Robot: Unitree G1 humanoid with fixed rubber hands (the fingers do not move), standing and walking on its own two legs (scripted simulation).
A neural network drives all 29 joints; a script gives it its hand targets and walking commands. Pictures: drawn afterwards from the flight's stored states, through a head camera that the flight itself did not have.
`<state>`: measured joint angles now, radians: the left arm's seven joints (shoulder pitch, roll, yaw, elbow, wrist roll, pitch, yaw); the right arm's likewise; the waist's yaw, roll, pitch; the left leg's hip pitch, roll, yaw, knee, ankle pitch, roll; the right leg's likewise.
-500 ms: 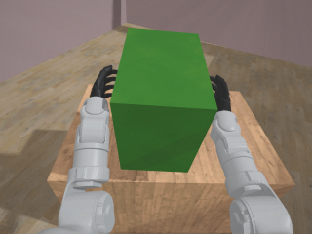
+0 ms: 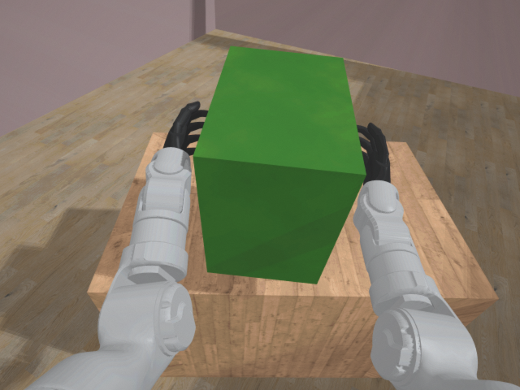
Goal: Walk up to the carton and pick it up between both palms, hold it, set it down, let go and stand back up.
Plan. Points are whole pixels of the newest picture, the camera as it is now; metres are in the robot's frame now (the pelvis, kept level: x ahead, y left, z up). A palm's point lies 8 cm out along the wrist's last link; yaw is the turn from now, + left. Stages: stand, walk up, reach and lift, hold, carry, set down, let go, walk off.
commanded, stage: set down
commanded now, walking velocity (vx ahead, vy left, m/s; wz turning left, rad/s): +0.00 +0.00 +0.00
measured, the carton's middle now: (274, 166) +0.48 +0.00 +0.09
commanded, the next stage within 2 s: none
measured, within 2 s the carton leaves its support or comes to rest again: neither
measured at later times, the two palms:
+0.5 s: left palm (190, 159) +0.44 +0.15 +0.13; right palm (366, 183) +0.42 -0.15 +0.12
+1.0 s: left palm (184, 172) +0.43 +0.16 +0.11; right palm (361, 193) +0.40 -0.14 +0.11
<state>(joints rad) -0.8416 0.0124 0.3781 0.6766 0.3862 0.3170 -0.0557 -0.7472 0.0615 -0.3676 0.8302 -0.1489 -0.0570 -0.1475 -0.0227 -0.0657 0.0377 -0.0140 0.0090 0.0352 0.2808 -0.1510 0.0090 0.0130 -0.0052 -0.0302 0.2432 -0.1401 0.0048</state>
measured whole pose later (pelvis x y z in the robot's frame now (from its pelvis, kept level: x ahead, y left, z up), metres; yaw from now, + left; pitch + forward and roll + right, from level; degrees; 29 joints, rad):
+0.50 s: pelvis +0.04 +0.00 +0.00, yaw +0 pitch -2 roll -1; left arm -0.75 0.03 0.32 0.71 0.31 0.18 -0.02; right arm -0.68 0.08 -0.37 0.84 -0.17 -0.17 -0.15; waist -0.04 -0.04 0.01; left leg -0.08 0.02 0.05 0.32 -0.21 0.00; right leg -0.03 0.00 -0.08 0.24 -0.17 0.01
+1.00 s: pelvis +0.00 +0.01 +0.00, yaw -1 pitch +1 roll -1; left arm -0.91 0.06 0.41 1.02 0.32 0.05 -0.02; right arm -0.79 0.14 -0.67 0.92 -0.40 -0.20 -0.10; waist -0.01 -0.06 0.00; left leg -0.18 0.01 0.08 0.31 -0.15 0.02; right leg -0.15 -0.02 -0.07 0.26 -0.12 0.01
